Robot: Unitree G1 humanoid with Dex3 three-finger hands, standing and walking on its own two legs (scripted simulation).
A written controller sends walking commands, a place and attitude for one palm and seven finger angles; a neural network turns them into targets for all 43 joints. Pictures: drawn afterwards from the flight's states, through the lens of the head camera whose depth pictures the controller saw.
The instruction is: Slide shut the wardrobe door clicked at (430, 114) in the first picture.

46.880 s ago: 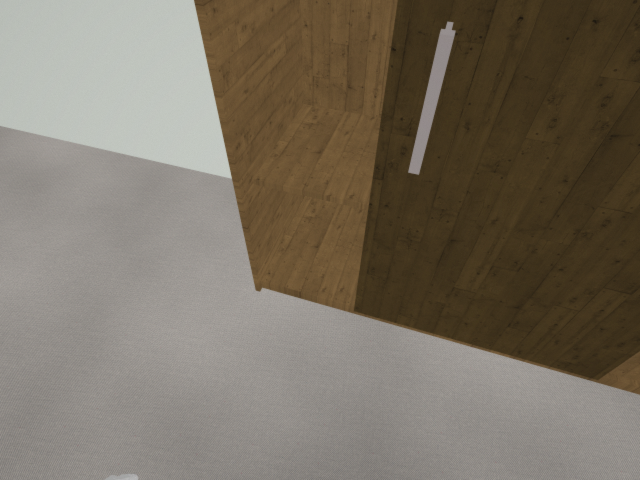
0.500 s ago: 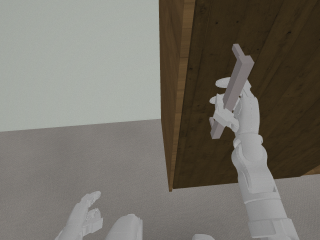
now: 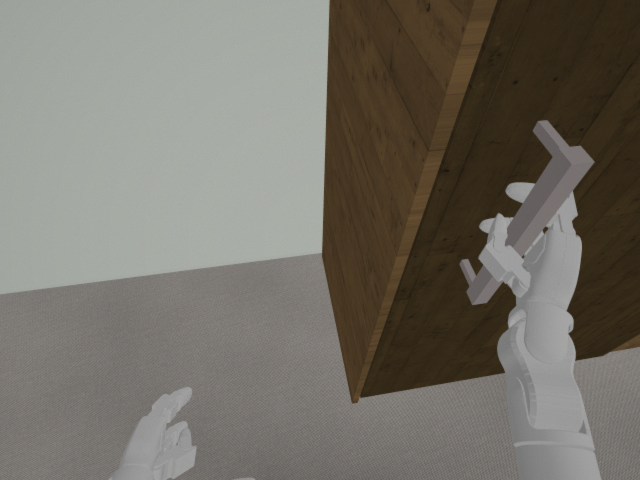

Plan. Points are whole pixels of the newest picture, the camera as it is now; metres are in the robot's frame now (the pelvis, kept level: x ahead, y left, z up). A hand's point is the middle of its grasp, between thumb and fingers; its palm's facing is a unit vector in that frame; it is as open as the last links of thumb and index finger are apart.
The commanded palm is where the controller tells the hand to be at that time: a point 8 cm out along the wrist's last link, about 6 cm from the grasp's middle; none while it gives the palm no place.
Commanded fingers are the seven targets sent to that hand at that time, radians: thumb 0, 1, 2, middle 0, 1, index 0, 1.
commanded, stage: step sideways, sliding the door along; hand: right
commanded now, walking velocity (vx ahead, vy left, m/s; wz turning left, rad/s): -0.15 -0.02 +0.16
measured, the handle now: (506, 228) +0.36 -0.24 +0.11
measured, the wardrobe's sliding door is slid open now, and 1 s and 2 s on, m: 0.00 0.00 0.00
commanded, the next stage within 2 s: stop walking and hold the door there in 1.88 s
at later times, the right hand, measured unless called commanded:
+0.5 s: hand (491, 245) +0.33 -0.21 +0.12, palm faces +0.47 +0.88 +0.01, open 6.2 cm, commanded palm +0.28 -0.11 +0.12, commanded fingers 0.00 -0.90 -0.90 0.45 1.40 0.45 1.40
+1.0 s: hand (497, 247) +0.32 -0.21 +0.13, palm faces +0.34 +0.94 +0.09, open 5.7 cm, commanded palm +0.27 -0.10 +0.12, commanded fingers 0.00 -0.90 -0.90 0.45 1.40 0.45 1.40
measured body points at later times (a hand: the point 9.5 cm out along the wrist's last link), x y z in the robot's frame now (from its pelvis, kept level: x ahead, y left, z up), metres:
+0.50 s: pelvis +0.07 -0.03 +0.00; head +0.14 -0.03 +0.45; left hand +0.29 +0.15 -0.09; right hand +0.30 -0.25 +0.13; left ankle +0.01 +0.13 -0.72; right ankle -0.01 -0.13 -0.73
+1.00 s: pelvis +0.12 -0.08 -0.01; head +0.19 -0.08 +0.43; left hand +0.35 +0.08 -0.09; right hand +0.30 -0.26 +0.13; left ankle +0.04 +0.10 -0.71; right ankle +0.00 -0.12 -0.73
